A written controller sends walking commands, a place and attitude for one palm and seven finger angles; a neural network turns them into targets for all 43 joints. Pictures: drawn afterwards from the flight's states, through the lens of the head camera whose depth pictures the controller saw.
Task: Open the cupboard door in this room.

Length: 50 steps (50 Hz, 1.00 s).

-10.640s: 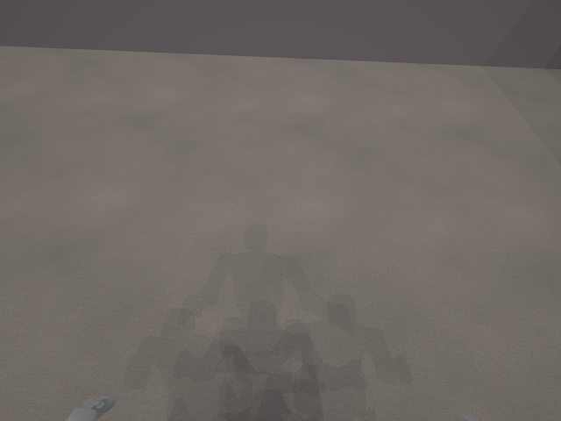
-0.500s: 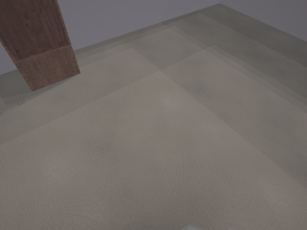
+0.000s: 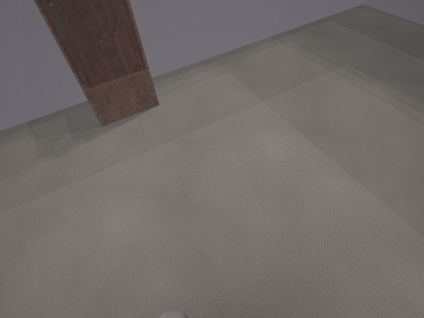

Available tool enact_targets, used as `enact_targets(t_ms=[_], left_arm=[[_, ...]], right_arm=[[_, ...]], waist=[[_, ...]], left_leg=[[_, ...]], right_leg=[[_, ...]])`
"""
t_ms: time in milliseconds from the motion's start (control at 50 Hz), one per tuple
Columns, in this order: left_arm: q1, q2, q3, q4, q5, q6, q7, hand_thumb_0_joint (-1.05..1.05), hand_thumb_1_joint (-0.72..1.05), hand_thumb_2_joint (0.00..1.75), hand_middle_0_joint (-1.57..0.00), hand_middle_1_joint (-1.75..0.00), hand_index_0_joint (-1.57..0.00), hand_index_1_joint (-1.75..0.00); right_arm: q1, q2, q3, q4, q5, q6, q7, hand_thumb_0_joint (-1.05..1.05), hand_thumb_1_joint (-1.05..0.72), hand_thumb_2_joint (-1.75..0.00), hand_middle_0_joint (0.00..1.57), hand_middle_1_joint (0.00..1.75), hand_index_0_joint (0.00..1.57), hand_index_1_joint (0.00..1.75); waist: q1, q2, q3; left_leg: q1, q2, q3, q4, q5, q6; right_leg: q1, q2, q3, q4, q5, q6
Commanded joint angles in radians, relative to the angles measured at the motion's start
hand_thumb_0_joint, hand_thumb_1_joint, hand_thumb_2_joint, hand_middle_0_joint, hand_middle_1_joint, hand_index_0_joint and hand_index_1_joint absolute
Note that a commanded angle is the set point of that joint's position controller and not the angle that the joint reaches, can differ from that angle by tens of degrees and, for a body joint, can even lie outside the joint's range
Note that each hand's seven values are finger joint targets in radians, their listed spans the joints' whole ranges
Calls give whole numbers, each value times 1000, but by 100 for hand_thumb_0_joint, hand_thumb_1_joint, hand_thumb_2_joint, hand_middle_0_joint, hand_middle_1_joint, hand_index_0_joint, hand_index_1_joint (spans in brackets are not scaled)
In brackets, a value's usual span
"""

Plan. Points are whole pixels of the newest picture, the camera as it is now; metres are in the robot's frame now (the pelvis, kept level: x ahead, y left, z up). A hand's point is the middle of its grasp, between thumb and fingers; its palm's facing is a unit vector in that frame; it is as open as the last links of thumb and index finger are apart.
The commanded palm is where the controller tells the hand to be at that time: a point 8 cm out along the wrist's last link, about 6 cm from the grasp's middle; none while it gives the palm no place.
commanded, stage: stand and wait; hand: left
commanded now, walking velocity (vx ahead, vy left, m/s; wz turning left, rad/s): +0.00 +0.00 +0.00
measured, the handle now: (58, 19) +1.45 +0.89 -0.01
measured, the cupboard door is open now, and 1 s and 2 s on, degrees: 0 0 0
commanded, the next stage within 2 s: turn or walk to find it in 0.38 s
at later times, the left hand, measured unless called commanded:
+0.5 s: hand out of the picture -0.05 +0.21 -0.18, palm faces +0.06 -0.98 -0.17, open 7.4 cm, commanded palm none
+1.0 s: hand out of the picture +0.03 +0.26 -0.17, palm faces +0.20 -0.95 -0.25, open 7.4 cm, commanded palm none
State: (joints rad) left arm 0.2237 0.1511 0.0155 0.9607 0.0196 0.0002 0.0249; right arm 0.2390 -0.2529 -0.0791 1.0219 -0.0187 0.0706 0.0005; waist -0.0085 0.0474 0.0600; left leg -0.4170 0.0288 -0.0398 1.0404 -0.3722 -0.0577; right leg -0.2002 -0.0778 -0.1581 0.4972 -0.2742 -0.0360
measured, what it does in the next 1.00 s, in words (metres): steps on the spot: left foot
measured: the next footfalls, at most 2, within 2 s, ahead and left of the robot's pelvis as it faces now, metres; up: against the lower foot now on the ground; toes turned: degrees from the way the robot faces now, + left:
left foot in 0.16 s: +0.00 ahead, +0.15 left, +0.00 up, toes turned +4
right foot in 1.22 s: +0.03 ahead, -0.10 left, +0.00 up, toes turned +18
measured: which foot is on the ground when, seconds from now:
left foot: up 0.00-0.14, down 0.16-1.00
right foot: down 0.00-0.88, up 0.90-1.00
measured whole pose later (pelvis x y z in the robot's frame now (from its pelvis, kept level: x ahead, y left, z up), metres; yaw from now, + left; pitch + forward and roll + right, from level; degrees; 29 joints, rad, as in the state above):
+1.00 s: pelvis -0.04 +0.04 -0.01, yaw +11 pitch +1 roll -1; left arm 0.10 0.23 0.06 0.96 0.01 0.06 0.03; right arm 0.27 -0.17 -0.04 0.97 -0.03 0.01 -0.02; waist -0.04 0.00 0.06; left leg -0.33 -0.05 -0.09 0.58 -0.26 0.03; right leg -0.45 -0.06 -0.07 1.03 -0.48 0.05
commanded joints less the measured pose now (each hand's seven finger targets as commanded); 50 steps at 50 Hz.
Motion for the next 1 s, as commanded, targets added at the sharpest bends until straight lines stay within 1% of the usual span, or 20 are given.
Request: enact_targets(t_ms=[0, 40, 100, 120, 160, 180, 220, 280, 320, 380, 500, 640, 740, 780, 800, 820, 860, 880, 900, 980], left_arm=[[76, 204, 54, -12, 10, -19, 9, 0, 90, 90, -20, -30, -20, -30], [97, 210, 56, 17, 11, -17, 8, 0, 90, 90, -20, -30, -20, -30], [67, 200, 48, 44, -2, -14, 9, 0, 90, 90, -20, -30, -20, -30], [58, 179, 42, 50, -10, -10, 10, 0, 90, 90, -20, -30, -20, -30], [92, 101, 23, 50, -18, 0, 6, 0, 90, 90, -20, -30, -20, -30], [88, 85, 16, 62, -12, 4, 8, 0, 90, 90, -20, -30, -20, -30], [51, 90, 7, 92, -8, 18, 4, 0, 90, 90, -20, -30, -20, -30], [120, 87, 0, 144, -4, 14, -1, 0, 90, 90, -20, -30, -20, -30], [141, 100, -4, 167, -2, 2, 0, 0, 90, 90, -20, -30, -20, -30], [107, 107, -6, 171, -4, -1, 0, 0, 90, 90, -20, -30, -20, -30], [82, 138, 28, 128, -2, 13, 5, 0, 90, 90, -20, -30, -20, -30], [70, 159, 60, 57, -3, 12, 5, 0, 90, 90, -20, -30, -20, -30], [30, 209, 80, 4, 0, 14, 12, 0, 90, 90, -20, -30, -20, -30], [-14, 216, 81, -21, 3, 15, 13, 0, 90, 90, -20, -30, -20, -30], [-43, 217, 80, -33, 4, 18, 14, 0, 90, 90, -20, -30, -20, -30], [-68, 205, 79, -47, 3, 24, 11, 0, 90, 90, -20, -30, -20, -30], [-136, 138, 67, -92, -7, 33, 6, 0, 90, 90, -20, -30, -20, -30], [-162, 145, 66, -102, -1, 38, 9, 0, 90, 90, -20, -30, -20, -30], [-154, 148, 65, -100, -1, 36, 7, 0, 90, 90, -20, -30, -20, -30], [-151, 140, 58, -98, -10, 23, -3, 0, 90, 90, -20, -30, -20, -30]], right_arm=[[-52, -10, 14, -58, 5, -31, -1, 0, -90, -90, 20, 30, 20, 30], [-63, 5, 23, -53, 9, -42, -6, 0, -90, -90, 20, 30, 20, 30], [15, 11, 34, -5, 11, -57, -15, 0, -90, -90, 20, 30, 20, 30], [41, -5, 34, 13, 12, -67, -15, 0, -90, -90, 20, 30, 20, 30], [32, -91, 24, 10, 4, -84, -24, 0, -90, -90, 20, 30, 20, 30], [-6, -95, 26, 9, 3, -77, -27, 0, -90, -90, 20, 30, 20, 30], [-43, -57, 39, 25, 2, -80, -39, 0, -90, -90, 20, 30, 20, 30], [-65, -36, 45, 28, 6, -79, -44, 0, -90, -90, 20, 30, 20, 30], [-45, -20, 46, 33, 13, -81, -40, 0, -90, -90, 20, 30, 20, 30], [-23, -10, 46, 47, 13, -69, -34, 0, -90, -90, 20, 30, 20, 30], [-19, -32, 36, 18, 3, -56, -20, 0, -90, -90, 20, 30, 20, 30], [-1, -51, 18, -38, 0, -57, -11, 0, -90, -90, 20, 30, 20, 30], [43, -34, 7, -60, -1, -48, -5, 0, -90, -90, 20, 30, 20, 30], [52, -25, 4, -66, -3, -42, -1, 0, -90, -90, 20, 30, 20, 30], [72, -28, 3, -67, -4, -41, 1, 0, -90, -90, 20, 30, 20, 30], [92, -39, 1, -70, -6, -44, 4, 0, -90, -90, 20, 30, 20, 30], [127, -134, -16, -80, -18, -58, -5, 0, -90, -90, 20, 30, 20, 30], [143, -154, -21, -66, -15, -62, -18, 0, -90, -90, 20, 30, 20, 30], [142, -148, -20, -68, -11, -65, -26, 0, -90, -90, 20, 30, 20, 30], [77, -139, -16, -97, -12, -69, -31, 0, -90, -90, 20, 30, 20, 30]], waist=[[53, -228, -53], [62, -233, -67], [19, -214, -107], [6, -159, -115], [22, 103, -122], [31, 114, -81], [24, 192, -3], [47, 110, 20], [33, 0, -8], [17, -83, 57], [23, -48, 64], [32, -37, -63], [24, -174, -120], [9, -180, -106], [-6, -165, -95], [-20, -85, -80], [-57, 253, 13], [-61, 245, 14], [-47, 200, -16], [-21, 82, -118]], left_leg=[[6, 8, 58, -222, -66, -1], [60, 1, 82, -339, -78, 4], [233, -4, 101, -579, 115, 15], [325, 18, 81, -673, 221, 26], [382, 219, -111, -693, 461, 111], [306, 259, -116, -720, 432, 149], [230, 221, -89, -771, 439, 157], [206, 163, -22, -715, 404, 127], [232, 110, 16, -672, 335, 92], [209, 88, 15, -704, 131, 73], [96, 79, -23, -694, 37, 88], [16, 66, -74, -602, 159, 100], [-3, 22, 14, -381, 135, 70], [30, 26, 41, -339, 57, 57], [56, 35, 29, -378, 75, 60], [76, 58, -44, -470, 151, 80], [71, 241, -491, -774, 265, 189], [125, 268, -548, -795, 341, 230], [173, 255, -521, -766, 417, 240], [282, 184, -397, -672, 562, 249]], right_leg=[[95, -228, 198, -165, 406, -108], [114, -227, 206, -139, 466, -116], [69, -180, 167, -84, 414, -63], [13, -151, 149, -45, 341, -27], [-97, -43, 73, 42, 80, 51], [-77, -28, 66, 49, -64, 61], [-50, -30, 69, 88, -92, 74], [4, -36, 88, -31, 45, 68], [34, -57, 119, -113, 201, 61], [-29, -72, 141, -164, 52, 52], [-53, -87, 108, -121, -87, 54], [31, -128, 91, -41, -19, 31], [45, -281, 136, -96, -20, -42], [-19, -315, 118, -81, -11, -54], [-59, -300, 84, -49, -31, -39], [-109, -239, 31, 33, -76, -2], [-284, 11, -18, 406, -263, 97], [-342, 4, 91, 551, -305, 85], [-386, -8, 140, 599, -270, 82], [-349, 20, 170, 559, -201, 102]])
